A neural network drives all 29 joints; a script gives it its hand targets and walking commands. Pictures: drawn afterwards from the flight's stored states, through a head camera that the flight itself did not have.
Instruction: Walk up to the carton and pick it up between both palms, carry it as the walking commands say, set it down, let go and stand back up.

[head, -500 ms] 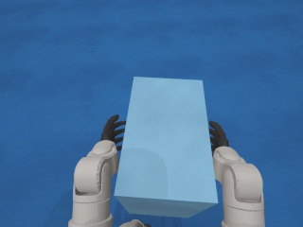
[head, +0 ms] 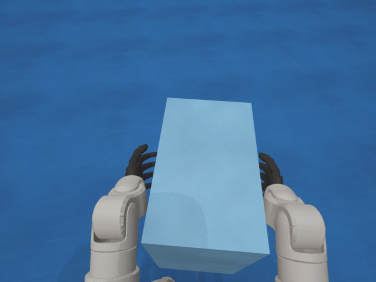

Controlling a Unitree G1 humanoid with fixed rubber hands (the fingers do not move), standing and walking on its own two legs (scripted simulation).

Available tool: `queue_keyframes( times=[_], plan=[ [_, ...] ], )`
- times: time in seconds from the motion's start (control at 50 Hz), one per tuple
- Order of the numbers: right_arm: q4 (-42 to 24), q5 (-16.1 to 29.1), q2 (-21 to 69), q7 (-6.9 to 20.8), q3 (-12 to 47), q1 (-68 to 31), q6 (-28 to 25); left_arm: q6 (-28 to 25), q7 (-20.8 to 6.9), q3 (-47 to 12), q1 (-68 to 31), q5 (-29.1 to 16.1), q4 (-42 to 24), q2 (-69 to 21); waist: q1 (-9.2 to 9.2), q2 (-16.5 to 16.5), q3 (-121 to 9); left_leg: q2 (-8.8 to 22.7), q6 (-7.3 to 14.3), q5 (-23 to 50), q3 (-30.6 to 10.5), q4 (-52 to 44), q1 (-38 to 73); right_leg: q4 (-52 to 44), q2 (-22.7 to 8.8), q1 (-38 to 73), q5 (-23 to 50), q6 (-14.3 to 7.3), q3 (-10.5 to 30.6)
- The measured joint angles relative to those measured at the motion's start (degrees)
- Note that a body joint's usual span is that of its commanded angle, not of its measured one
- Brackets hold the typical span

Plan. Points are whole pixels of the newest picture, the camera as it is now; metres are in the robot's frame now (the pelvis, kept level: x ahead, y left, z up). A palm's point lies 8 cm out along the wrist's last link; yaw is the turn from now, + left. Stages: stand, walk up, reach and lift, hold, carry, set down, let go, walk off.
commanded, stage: carry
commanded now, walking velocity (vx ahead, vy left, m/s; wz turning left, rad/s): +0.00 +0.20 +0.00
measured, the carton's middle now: (201, 191) +0.30 +0.01 +0.03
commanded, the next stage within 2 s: none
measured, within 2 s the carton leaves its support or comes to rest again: neither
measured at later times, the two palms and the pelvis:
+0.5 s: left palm (101, 206) +0.23 +0.19 +0.09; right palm (249, 219) +0.22 -0.07 +0.09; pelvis -0.06 +0.06 +0.01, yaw -1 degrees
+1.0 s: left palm (68, 229) +0.19 +0.23 +0.08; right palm (223, 245) +0.18 -0.03 +0.07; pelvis -0.10 +0.10 +0.01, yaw -1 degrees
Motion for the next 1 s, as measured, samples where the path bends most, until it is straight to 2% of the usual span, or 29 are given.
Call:
queue_keyframes(
  times=[0.1,0.12,0.14,0.16,0.18,0.22,0.26,0.28,0.32,0.36,0.42,0.52,0.54,0.58,0.62,0.66,0.7,0.74,0.76,0.8,0.84,0.9,1.0],
  plan=[
    [0.0,0.0,0.0,0.1,-0.1,0.0,-0.1,-0.1,0.0,-0.1,0.0,0.0,0.0,0.0,0.01,0.2,0.8,-1.9,0.1,3.5,1.8,-4.5,0.6,-2.2,0.2,0.9,2.0,-2.8,0.0],
    [0.0,0.0,0.0,0.1,-0.2,0.0,0.0,-0.1,-0.1,-0.1,0.0,0.0,0.3,0.0,0.01,0.9,1.3,-2.0,0.0,4.3,1.8,-5.6,1.3,-4.5,0.3,1.7,6.7,-2.6,0.0],
    [0.1,0.0,0.0,0.1,-0.2,0.2,0.0,-0.1,-0.1,-0.1,0.0,0.0,0.4,0.0,0.01,1.4,1.7,-2.0,-1.1,4.7,1.8,-6.2,1.7,-6.1,0.2,2.4,10.6,-2.0,0.0],
    [0.1,0.0,-0.1,0.1,0.0,0.5,0.0,0.1,-0.1,-0.1,0.0,0.0,0.5,0.0,0.02,1.4,1.8,-1.9,-3.3,3.7,1.8,-5.0,1.4,-6.4,0.1,2.6,11.5,-1.3,0.0],
    [0.1,0.0,-0.1,0.1,0.1,0.8,0.0,0.2,-0.2,-0.1,0.0,0.0,0.7,0.0,0.05,1.4,1.7,-1.5,-4.5,1.5,1.3,-1.2,0.3,-6.4,0.0,2.7,11.3,-0.6,0.1],
    [0.1,0.0,-0.2,-0.1,0.1,1.3,0.3,0.2,-0.4,-0.1,0.0,0.0,1.5,-0.1,0.01,1.4,0.8,-0.5,-4.8,-1.2,-0.8,7.5,-1.7,-6.4,0.0,2.7,10.8,0.3,0.1],
    [0.0,0.0,-0.2,-0.2,0.0,1.5,0.6,0.3,-0.5,-0.2,0.0,0.0,2.0,-0.1,-0.2,1.4,-0.7,1.1,-4.8,-1.7,-2.4,7.4,-0.6,-6.3,0.0,2.4,10.7,1.3,0.0],
    [0.0,0.0,-0.2,-0.2,0.0,1.5,0.6,0.3,-0.5,-0.3,0.0,0.0,2.0,-0.1,-0.38,1.5,-1.4,1.3,-4.7,-4.2,-2.4,4.5,0.9,-5.9,-0.1,1.9,10.6,1.8,0.0],
    [0.1,0.0,-0.2,-0.2,-0.2,1.0,0.3,-0.2,-0.4,-0.3,-0.2,0.0,1.9,-0.1,-0.58,0.8,-1.5,0.2,-1.6,-3.9,-2.0,2.7,1.2,-5.2,-1.0,1.3,10.0,1.9,0.0],
    [0.3,0.0,-0.1,-0.2,-0.5,0.3,0.3,-0.6,-0.3,-0.3,-0.2,0.0,1.8,-0.1,-0.29,0.8,-0.6,0.1,-0.4,-2.4,-1.8,2.4,1.1,-1.5,-0.9,0.2,4.4,1.3,-0.1],
    [0.8,0.0,0.0,0.0,-0.5,0.2,0.3,-0.2,0.0,-0.3,-0.1,0.0,1.7,0.0,0.11,0.7,-0.1,0.0,-0.4,-0.7,-1.4,-0.1,1.2,4.2,0.0,-2.2,0.8,0.1,0.0],
    [0.5,0.0,0.0,0.4,-0.5,-0.1,-0.1,0.0,0.4,-0.3,-0.1,0.0,0.6,0.0,0.13,0.7,0.1,-1.1,-0.3,3.2,0.2,-5.2,1.3,4.0,1.0,-2.4,0.8,-2.0,0.0],
    [0.5,0.0,0.0,0.4,-0.5,-0.1,-0.1,0.0,0.4,-0.3,-0.1,0.0,0.5,0.0,0.15,0.6,0.0,-1.5,-0.3,3.9,0.6,-6.2,1.3,2.9,1.1,-1.7,1.0,-2.5,0.0],
    [0.4,0.0,0.0,0.4,-0.5,0.0,-0.1,0.0,0.4,-0.3,-0.1,0.0,0.4,0.0,0.21,0.5,0.1,-2.6,-0.3,5.1,1.4,-7.7,1.4,-5.3,1.3,2.2,2.9,-3.4,0.1],
    [0.4,0.0,0.0,0.4,-0.5,0.1,-0.1,-0.1,0.3,-0.3,-0.1,0.0,0.7,-0.1,0.12,1.7,0.8,-2.5,-1.3,5.2,1.4,-7.7,1.6,-8.6,1.3,3.4,10.7,-2.2,0.0],
    [0.4,0.0,-0.1,0.4,-0.2,1.1,0.0,0.2,0.0,-0.3,-0.1,0.0,1.3,-0.1,0.15,1.9,0.7,-1.8,-3.3,2.4,1.3,-4.0,0.8,-8.6,1.3,3.6,11.3,-0.9,0.0],
    [0.4,0.0,-0.2,0.2,0.0,1.7,0.1,0.5,-0.1,-0.3,-0.1,0.0,1.7,-0.1,0.12,1.8,0.1,-0.6,-3.5,0.5,0.2,2.6,-0.5,-8.6,1.3,3.5,11.0,-0.3,0.0],
    [0.4,0.0,-0.3,0.1,0.0,1.8,0.3,0.5,-0.2,-0.3,-0.1,0.0,2.0,-0.1,-0.01,1.9,-1.1,1.0,-3.5,-0.6,-1.1,2.5,0.2,-8.3,1.3,3.1,10.7,0.4,-0.1],
    [0.3,0.0,-0.3,0.1,0.0,1.7,0.2,0.4,-0.2,-0.3,-0.2,0.0,2.0,-0.1,-0.11,1.9,-1.7,0.8,-3.2,-2.6,-1.1,0.6,1.0,-7.7,1.1,2.5,10.5,0.8,-0.1],
    [0.3,0.0,-0.2,0.1,-0.2,1.2,-0.1,-0.1,-0.1,-0.3,-0.3,0.0,1.8,-0.1,-0.17,1.4,-1.4,0.0,-1.1,-1.9,-0.8,-0.2,0.9,-6.8,0.3,1.9,9.7,0.6,-0.1],
    [0.4,0.0,-0.1,0.1,-0.4,0.5,-0.1,-0.4,0.0,-0.3,-0.3,0.0,1.5,-0.1,0.08,1.4,-0.6,-0.1,-0.1,-0.8,-0.5,-0.3,0.8,-3.6,0.3,0.7,4.3,0.1,-0.1],
    [0.6,0.0,0.0,0.1,-0.5,0.3,0.0,-0.3,0.1,-0.2,-0.2,0.0,1.4,-0.1,0.3,1.2,0.0,-0.4,0.0,0.7,-0.1,-2.5,0.8,-0.4,0.7,-1.1,1.8,-1.0,-0.1],
    [0.4,0.0,0.0,0.2,-0.5,0.3,-0.2,-0.4,0.1,-0.2,-0.2,0.0,1.1,-0.1,0.36,0.8,0.2,-2.5,0.0,4.6,1.2,-7.8,1.0,-3.0,1.1,0.5,2.4,-3.3,0.0]
  ],
)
